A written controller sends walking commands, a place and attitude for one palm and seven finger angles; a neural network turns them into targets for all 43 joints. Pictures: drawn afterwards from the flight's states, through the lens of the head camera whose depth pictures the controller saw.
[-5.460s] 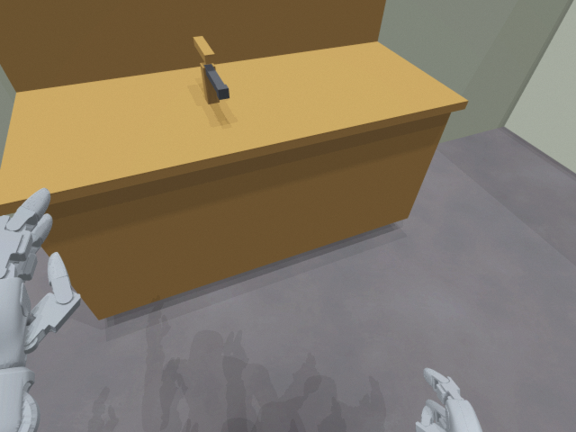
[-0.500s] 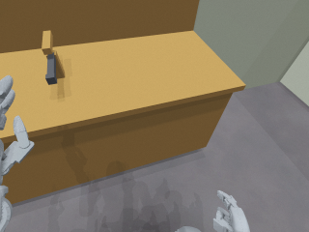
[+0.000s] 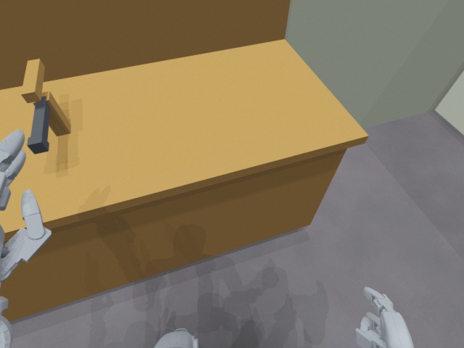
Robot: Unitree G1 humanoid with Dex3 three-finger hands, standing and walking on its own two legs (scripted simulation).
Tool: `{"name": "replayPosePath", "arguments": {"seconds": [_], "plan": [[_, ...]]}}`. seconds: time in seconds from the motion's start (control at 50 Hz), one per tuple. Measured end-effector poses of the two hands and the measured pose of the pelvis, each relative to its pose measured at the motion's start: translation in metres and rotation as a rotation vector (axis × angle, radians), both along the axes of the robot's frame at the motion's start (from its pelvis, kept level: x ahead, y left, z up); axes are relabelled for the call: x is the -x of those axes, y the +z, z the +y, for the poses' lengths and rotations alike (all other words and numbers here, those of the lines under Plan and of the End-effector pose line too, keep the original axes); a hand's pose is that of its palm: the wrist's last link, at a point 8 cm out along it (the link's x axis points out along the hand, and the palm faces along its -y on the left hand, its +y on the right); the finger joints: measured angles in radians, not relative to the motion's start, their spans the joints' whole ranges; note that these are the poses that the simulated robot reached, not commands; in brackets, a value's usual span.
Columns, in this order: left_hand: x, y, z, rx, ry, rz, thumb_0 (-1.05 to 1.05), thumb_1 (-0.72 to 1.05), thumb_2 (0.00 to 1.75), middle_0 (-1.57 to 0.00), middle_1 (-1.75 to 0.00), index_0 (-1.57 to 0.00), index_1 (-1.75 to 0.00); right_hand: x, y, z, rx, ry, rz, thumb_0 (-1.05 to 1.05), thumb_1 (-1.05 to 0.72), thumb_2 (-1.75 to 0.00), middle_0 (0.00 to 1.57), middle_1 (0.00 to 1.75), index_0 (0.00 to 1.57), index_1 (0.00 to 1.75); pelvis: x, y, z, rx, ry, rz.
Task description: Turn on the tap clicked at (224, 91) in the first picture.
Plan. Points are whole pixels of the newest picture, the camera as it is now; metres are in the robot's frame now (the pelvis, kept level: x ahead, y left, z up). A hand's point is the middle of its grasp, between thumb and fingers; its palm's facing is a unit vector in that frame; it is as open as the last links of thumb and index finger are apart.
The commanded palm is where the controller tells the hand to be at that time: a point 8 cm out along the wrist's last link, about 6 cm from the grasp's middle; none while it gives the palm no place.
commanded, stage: take the last steps up to it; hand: left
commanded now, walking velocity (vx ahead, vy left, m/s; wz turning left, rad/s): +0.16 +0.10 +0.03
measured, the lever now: (38, 144) +0.49 +0.43 +0.03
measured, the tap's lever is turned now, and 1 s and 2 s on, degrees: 0 0 0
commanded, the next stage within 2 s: come to a stop and stand still in 0.08 s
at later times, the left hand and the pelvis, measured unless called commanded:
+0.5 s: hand (44, 210) +0.25 +0.23 +0.18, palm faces +0.40 -0.80 -0.44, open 7.4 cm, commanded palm +0.20 +0.28 +0.17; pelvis +0.04 +0.00 -0.01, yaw +0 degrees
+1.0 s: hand (55, 242) +0.22 +0.21 +0.16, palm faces +0.40 -0.83 -0.39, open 7.4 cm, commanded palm +0.17 +0.25 +0.17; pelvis +0.01 -0.03 -0.01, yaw -2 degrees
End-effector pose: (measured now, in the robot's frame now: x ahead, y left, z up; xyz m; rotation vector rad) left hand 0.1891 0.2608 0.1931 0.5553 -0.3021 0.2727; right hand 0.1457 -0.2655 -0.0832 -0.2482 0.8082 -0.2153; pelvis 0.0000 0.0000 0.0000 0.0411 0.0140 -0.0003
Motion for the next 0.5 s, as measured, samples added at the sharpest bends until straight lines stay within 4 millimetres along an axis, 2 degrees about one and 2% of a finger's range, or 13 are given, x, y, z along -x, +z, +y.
{"name": "replayPosePath", "arguments": {"seconds": [0.06, 0.12, 0.18, 0.24, 0.32, 0.38, 0.44, 0.5], "plan": [[-0.005, 0.007, 0.011, -0.033, 0.001, -0.026, 0.01, 0.89, 0.9, -0.21, -0.3, -0.21, -0.31, -0.01, 0.005, 0.002, 0.016, -0.007, -0.011, 0.01, -0.91, -0.9, 0.2, 0.3, 0.2, 0.3, -0.012, -0.002, 0.006, 0.01, -0.003, -0.001], [-0.01, 0.003, 0.027, -0.021, 0.023, -0.054, 0.01, 0.89, 0.9, -0.21, -0.3, -0.21, -0.31, -0.022, 0.002, 0.012, 0.026, -0.007, -0.021, 0.01, -0.91, -0.9, 0.2, 0.3, 0.2, 0.3, -0.026, -0.009, 0.017, 0.027, -0.007, -0.013], [-0.02, -0.009, 0.043, 0.028, 0.052, -0.077, 0.01, 0.89, 0.9, -0.21, -0.3, -0.21, -0.31, -0.034, -0.002, 0.03, 0.005, -0.017, -0.033, 0.01, -0.91, -0.9, 0.2, 0.3, 0.2, 0.3, -0.036, -0.015, 0.025, 0.012, -0.019, -0.029], [-0.032, -0.019, 0.051, 0.078, 0.079, -0.063, 0.01, 0.89, 0.9, -0.21, -0.3, -0.21, -0.31, -0.045, -0.004, 0.055, -0.035, 0.019, -0.044, 0.01, -0.91, -0.9, 0.2, 0.3, 0.2, 0.3, -0.04, -0.013, 0.028, 0.027, -0.005, -0.031], [-0.038, -0.014, 0.044, 0.107, 0.063, -0.07, 0.01, 0.89, 0.9, -0.21, -0.3, -0.21, -0.31, -0.054, -0.001, 0.085, -0.098, 0.098, -0.049, 0.01, -0.91, -0.9, 0.2, 0.3, 0.2, 0.3, -0.042, -0.007, 0.024, 0.043, 0.008, -0.03], [-0.033, -0.004, 0.031, 0.09, 0.033, -0.074, 0.01, 0.89, 0.9, -0.21, -0.3, -0.21, -0.31, -0.059, 0.001, 0.097, -0.138, 0.136, -0.068, 0.01, -0.91, -0.9, 0.21, 0.3, 0.2, 0.3, -0.043, -0.005, 0.018, 0.047, 0.001, -0.027], [-0.028, 0.001, 0.019, 0.054, 0.031, -0.056, 0.01, 0.89, 0.9, -0.21, -0.3, -0.21, -0.31, -0.062, -0.001, 0.096, -0.168, 0.155, -0.084, 0.01, -0.91, -0.9, 0.21, 0.3, 0.21, 0.3, -0.043, -0.005, 0.009, 0.046, -0.003, -0.026], [-0.025, -0.001, 0.011, 0.023, 0.066, -0.028, 0.01, 0.89, 0.9, -0.21, -0.3, -0.21, -0.31, -0.063, -0.008, 0.084, -0.184, 0.161, -0.089, 0.01, -0.9, -0.9, 0.21, 0.3, 0.21, 0.3, -0.042, -0.008, -0.003, 0.039, -0.007, -0.032]]}}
